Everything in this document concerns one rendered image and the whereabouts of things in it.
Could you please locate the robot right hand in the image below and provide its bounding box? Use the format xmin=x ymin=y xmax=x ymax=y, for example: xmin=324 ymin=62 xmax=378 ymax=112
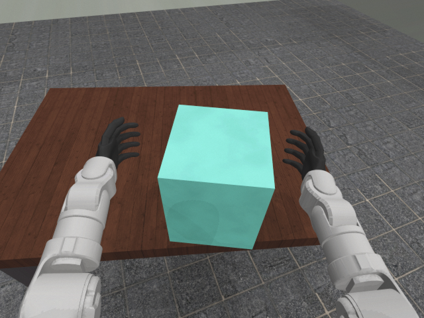
xmin=282 ymin=127 xmax=326 ymax=180

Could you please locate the robot left hand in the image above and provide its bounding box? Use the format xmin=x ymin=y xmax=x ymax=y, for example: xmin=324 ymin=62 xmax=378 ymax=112
xmin=95 ymin=117 xmax=140 ymax=169

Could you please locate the right robot upper arm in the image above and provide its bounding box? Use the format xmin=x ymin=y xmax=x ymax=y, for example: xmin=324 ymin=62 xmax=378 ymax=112
xmin=336 ymin=289 xmax=416 ymax=318

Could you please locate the table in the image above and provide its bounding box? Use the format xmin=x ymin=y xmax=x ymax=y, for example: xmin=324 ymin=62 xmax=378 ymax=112
xmin=0 ymin=85 xmax=330 ymax=287

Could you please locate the left robot upper arm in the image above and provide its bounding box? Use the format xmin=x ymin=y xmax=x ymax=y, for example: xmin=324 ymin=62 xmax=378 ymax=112
xmin=22 ymin=273 xmax=101 ymax=318

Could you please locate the carton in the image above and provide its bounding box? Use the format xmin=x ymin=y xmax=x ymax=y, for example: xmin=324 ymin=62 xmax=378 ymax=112
xmin=158 ymin=105 xmax=275 ymax=249

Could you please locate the robot left forearm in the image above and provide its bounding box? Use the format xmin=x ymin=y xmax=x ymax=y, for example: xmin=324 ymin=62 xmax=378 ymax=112
xmin=18 ymin=156 xmax=117 ymax=318

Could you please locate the robot right forearm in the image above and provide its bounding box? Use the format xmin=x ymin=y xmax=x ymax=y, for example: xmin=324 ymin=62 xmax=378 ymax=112
xmin=299 ymin=170 xmax=419 ymax=318

